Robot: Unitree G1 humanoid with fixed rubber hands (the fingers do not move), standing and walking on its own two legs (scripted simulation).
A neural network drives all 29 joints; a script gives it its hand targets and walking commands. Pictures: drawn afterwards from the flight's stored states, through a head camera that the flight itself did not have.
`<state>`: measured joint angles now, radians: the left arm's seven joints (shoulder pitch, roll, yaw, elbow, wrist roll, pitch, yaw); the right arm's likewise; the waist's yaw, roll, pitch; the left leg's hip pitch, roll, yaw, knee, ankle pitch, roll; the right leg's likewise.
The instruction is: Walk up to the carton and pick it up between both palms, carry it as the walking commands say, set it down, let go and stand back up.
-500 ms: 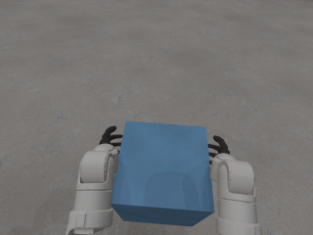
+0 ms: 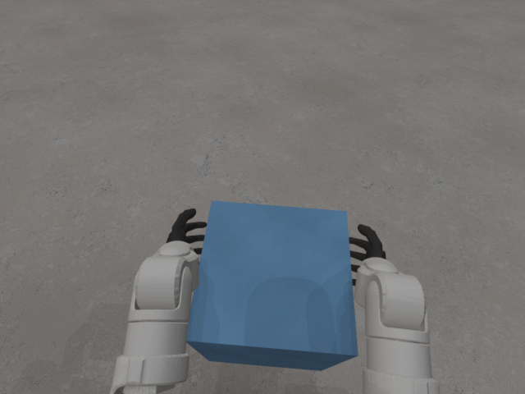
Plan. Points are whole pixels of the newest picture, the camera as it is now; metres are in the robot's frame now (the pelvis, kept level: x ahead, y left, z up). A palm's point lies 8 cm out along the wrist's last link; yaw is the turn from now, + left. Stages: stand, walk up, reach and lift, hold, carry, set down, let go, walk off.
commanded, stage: carry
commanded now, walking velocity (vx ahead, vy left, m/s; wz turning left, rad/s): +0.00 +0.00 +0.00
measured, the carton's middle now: (271, 293) +0.30 -0.01 -0.03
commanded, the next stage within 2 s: none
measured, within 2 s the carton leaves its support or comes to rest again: neither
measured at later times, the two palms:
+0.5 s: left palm (184, 257) +0.30 +0.13 +0.07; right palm (379, 269) +0.29 -0.16 +0.07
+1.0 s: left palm (190, 256) +0.30 +0.12 +0.07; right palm (384, 264) +0.30 -0.17 +0.07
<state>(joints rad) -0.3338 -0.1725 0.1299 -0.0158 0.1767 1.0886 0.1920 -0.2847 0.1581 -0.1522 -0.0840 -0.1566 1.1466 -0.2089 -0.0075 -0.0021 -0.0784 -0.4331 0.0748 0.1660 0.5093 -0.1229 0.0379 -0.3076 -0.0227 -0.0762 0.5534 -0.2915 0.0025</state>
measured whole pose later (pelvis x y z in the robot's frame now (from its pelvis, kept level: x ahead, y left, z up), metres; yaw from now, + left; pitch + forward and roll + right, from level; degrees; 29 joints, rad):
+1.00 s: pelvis +0.02 -0.03 +0.00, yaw +0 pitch +1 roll +0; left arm -0.26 -0.15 0.12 -0.05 0.17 1.06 0.15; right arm -0.24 0.15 -0.13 -0.11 -0.17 1.08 -0.13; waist -0.01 -0.01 -0.06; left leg -0.39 0.09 0.15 0.52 -0.15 0.00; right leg -0.26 -0.01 -0.09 0.57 -0.33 -0.03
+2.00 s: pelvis -0.04 +0.16 +0.00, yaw +0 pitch +5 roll -2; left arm -0.35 -0.18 0.15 -0.22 0.11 1.24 0.29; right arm -0.37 0.18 -0.16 -0.18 -0.13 1.21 -0.23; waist 0.03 -0.02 -0.02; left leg -0.45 0.04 0.15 0.53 -0.18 0.08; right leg -0.53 -0.07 -0.11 0.99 -0.53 0.05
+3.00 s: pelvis -0.18 +0.41 +0.00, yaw +1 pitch +3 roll +2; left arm -0.39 -0.19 0.16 -0.08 0.15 1.22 0.22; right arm -0.32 0.17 -0.17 -0.20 -0.09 1.26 -0.32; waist -0.06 0.01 -0.04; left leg -0.54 0.05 0.03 0.88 -0.37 -0.04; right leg -0.37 -0.15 -0.12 0.54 -0.21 0.03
